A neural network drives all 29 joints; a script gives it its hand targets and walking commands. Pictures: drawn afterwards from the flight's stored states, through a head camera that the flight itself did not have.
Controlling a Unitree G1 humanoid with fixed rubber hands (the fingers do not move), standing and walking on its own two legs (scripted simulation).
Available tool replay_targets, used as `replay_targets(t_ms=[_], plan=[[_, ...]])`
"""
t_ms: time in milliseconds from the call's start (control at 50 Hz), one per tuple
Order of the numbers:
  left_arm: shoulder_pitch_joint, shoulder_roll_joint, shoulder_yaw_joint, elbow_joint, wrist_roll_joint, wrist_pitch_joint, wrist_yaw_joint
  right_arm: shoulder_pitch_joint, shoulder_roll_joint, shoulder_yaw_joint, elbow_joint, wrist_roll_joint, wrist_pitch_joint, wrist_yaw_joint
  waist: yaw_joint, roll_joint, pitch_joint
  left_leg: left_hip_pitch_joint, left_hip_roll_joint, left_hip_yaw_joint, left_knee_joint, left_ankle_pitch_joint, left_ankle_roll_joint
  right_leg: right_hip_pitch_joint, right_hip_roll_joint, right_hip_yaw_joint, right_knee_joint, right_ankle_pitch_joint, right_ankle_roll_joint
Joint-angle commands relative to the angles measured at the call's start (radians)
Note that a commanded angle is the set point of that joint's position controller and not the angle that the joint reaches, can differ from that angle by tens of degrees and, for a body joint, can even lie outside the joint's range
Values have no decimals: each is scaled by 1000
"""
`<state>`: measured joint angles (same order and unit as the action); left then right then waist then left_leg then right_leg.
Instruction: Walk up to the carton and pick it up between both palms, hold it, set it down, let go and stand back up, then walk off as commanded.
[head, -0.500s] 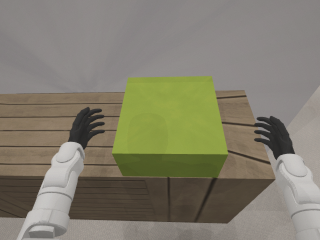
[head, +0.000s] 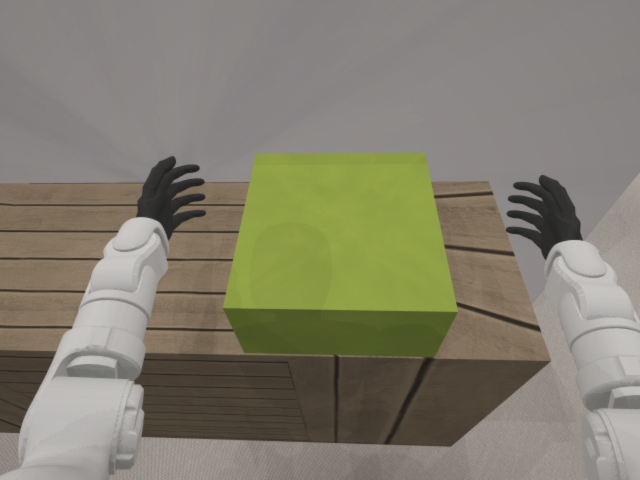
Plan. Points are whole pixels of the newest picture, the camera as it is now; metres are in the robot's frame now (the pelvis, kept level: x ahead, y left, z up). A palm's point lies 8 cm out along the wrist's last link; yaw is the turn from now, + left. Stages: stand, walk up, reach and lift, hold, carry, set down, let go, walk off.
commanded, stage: reach and lift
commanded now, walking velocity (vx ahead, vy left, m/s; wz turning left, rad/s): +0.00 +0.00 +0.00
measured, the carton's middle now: (338, 248) +0.47 -0.01 -0.04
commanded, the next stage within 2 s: none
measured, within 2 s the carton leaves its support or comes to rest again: neither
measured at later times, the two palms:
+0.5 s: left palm (156, 189) +0.45 +0.23 +0.13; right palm (541, 199) +0.42 -0.26 +0.11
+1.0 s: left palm (172, 252) +0.44 +0.25 +0.01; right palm (487, 260) +0.41 -0.23 -0.01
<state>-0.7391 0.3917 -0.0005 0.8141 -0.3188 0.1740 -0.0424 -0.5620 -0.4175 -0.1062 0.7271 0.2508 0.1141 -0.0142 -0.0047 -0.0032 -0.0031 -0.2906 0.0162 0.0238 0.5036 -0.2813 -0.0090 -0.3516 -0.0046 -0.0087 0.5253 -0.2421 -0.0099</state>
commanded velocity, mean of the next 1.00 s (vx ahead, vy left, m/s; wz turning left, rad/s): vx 0.00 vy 0.00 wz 0.00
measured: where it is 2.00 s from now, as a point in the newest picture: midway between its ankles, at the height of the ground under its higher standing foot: outside the picture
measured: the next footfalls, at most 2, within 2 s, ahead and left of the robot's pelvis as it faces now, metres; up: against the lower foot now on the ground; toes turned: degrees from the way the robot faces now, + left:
none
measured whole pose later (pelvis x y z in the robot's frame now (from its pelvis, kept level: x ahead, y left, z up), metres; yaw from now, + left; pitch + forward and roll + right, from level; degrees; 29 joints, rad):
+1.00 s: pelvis +0.00 +0.03 -0.02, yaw -1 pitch +24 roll -2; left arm -0.99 0.34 -0.18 1.53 -0.43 -0.38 0.00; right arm -0.90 -0.36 0.04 1.43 0.31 -0.36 0.02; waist 0.00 0.06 -0.18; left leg -0.79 0.02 0.02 0.67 -0.31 -0.01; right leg -0.79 0.00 -0.01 0.57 -0.20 0.02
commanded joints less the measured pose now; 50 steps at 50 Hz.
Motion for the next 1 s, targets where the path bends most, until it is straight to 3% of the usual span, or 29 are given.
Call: replay_targets(t_ms=[0, 80, 140, 160, 200, 220, 240, 280, 300, 320, 360, 380, 400, 420, 460, 480, 520, 540, 560, 580, 620, 660, 720, 740, 800, 840, 900, 920, 980], plan=[[-510, 276, 21, -15, -71, -81, -5, -546, -224, -7, -186, 119, -65, -8, -84, -101, -571, -85, -38, -9, -84, 339, 15, 332, 10, 42, -71, 586, 26], [-562, 241, -16, 95, -62, -86, -2, -591, -234, -16, -16, 117, -61, -8, -98, -32, -518, -26, -29, -18, -70, 371, -16, 237, 26, 9, -93, 516, 14], [-697, 260, -13, 204, -48, -117, 2, -730, -214, -2, 99, 87, -60, -2, -95, -51, -529, -102, -17, -22, -75, 212, 6, 178, 22, 22, -89, 348, 4], [-650, 272, -6, 128, -49, -142, 17, -710, -217, 11, 26, 97, -91, 1, -78, -44, -613, -78, -19, -13, -58, 294, -2, 212, 24, 23, -77, 439, 6], [-667, 218, -68, 42, -74, -173, 28, -709, -225, -6, 0, 122, -137, 3, -113, 27, -716, 12, -16, -28, -9, 424, -34, 160, 37, -10, -69, 517, 5], [-729, 220, -103, 97, -83, -167, 30, -742, -228, -20, 52, 114, -136, -4, -107, 75, -719, 6, -24, -14, 17, 484, -51, 95, 37, -10, -73, 513, -1], [-751, 231, -75, 102, -94, -169, 44, -757, -236, 0, 84, 120, -134, 6, -93, 42, -737, 14, -13, -25, 32, 482, -54, 78, 46, -22, -70, 494, -8], [-813, 214, -114, 297, -92, -163, 31, -794, -223, 11, 280, 117, -108, 17, -123, 46, -624, -22, -15, -28, 3, 376, -50, 22, 37, -29, -104, 358, -2], [-820, 231, -127, 299, -90, -165, 31, -827, -234, 16, 248, 130, -106, 13, -87, 38, -616, -57, -13, -25, -7, 332, -41, 23, 35, -22, -100, 330, -8], [-835, 220, -148, 361, -107, -164, 26, -873, -237, 14, 278, 110, -98, 15, -106, 12, -578, -70, -9, -28, -15, 297, -41, 27, 36, -26, -94, 328, -13], [-818, 208, -158, 279, -123, -204, 33, -838, -231, 13, 258, 118, -134, 7, -120, 40, -695, -16, -15, -23, 20, 410, -55, 19, 41, -27, -84, 425, -11], [-821, 212, -167, 317, -135, -220, 33, -854, -237, 36, 266, 131, -146, 17, -94, 37, -696, -29, -11, -22, 35, 418, -57, 17, 43, -28, -78, 412, -10], [-802, 172, -205, 416, -158, -223, 26, -855, -226, 45, 341, 123, -144, 22, -103, -10, -654, -66, -13, -25, 40, 362, -45, -16, 39, -26, -76, 391, -5], [-761, 186, -198, 397, -147, -246, 24, -802, -216, 46, 365, 124, -158, 19, -113, 15, -663, -51, -7, -26, 33, 376, -44, -3, 43, -32, -55, 420, -7], [-716, 184, -177, 551, -129, -244, -1, -787, -193, 102, 421, 138, -162, 17, -83, -25, -567, -118, -21, -10, 27, 371, -33, 48, 30, -17, -49, 456, 10], [-723, 208, -151, 435, -119, -254, 2, -789, -194, 102, 349, 147, -182, 12, -88, -13, -642, -84, -21, -10, 37, 440, -41, 95, 40, -22, -45, 533, 14], [-730, 207, -151, 491, -135, -277, -16, -835, -204, 122, 303, 166, -206, 2, -87, -73, -642, -145, -30, -1, 46, 438, -33, 154, 31, -6, -21, 634, 26], [-669, 186, -147, 602, -125, -301, -23, -764, -166, 139, 393, 159, -220, 5, -100, -88, -594, -180, -33, -13, 49, 390, -24, 141, 23, -1, -12, 625, 31], [-688, 165, -169, 512, -146, -326, -25, -809, -183, 134, 310, 161, -251, -3, -107, -112, -652, -190, -32, -1, 49, 414, -28, 142, 24, -15, 7, 660, 44], [-677, 172, -148, 482, -132, -347, -18, -765, -193, 141, 315, 161, -274, -1, -97, -111, -679, -197, -32, -7, 65, 415, -28, 145, 24, -14, 22, 668, 50], [-678, 166, -177, 559, -141, -394, -26, -737, -162, 144, 399, 152, -296, -5, -132, -101, -695, -216, -27, -14, 69, 367, -22, 114, 11, -11, 38, 662, 48], [-712, 186, -194, 650, -144, -445, -28, -747, -115, 182, 484, 168, -314, -8, -118, -102, -666, -300, -28, -18, 86, 296, -2, 71, 3, -3, 56, 551, 44], [-689, 120, -231, 631, -130, -498, -11, -732, -120, 185, 546, 179, -379, 2, -134, -11, -730, -197, -11, -36, 117, 348, -28, -65, 22, -48, 57, 462, 27], [-672, 88, -261, 720, -137, -533, -10, -714, -100, 188, 648, 183, -401, 12, -128, 12, -691, -210, -6, -41, 149, 367, -40, -163, 20, -48, 64, 379, 18], [-671, 71, -301, 587, -168, -585, 17, -726, -123, 177, 501, 197, -483, 21, -114, 35, -865, -151, 10, -56, 209, 483, -51, -234, 29, -80, 107, 428, 17], [-726, 77, -303, 504, -190, -623, 41, -764, -171, 138, 481, 191, -531, 29, -107, 96, -1025, -68, 19, -61, 279, 608, -99, -346, 46, -102, 103, 383, 16], [-699, 96, -293, 602, -190, -625, 53, -751, -221, 132, 548, 171, -549, 43, -90, 39, -1036, -100, 23, -58, 301, 607, -107, -386, 54, -108, 108, 358, 11], [-712, 89, -301, 550, -191, -637, 52, -762, -237, 100, 521, 153, -562, 42, -118, 51, -1087, -68, 27, -63, 310, 642, -117, -413, 57, -116, 116, 376, 14], [-680, 58, -282, 601, -165, -628, 66, -744, -253, 87, 650, 128, -572, 47, -101, 37, -1053, -82, 26, -58, 309, 632, -140, -437, 63, -116, 106, 362, 12]])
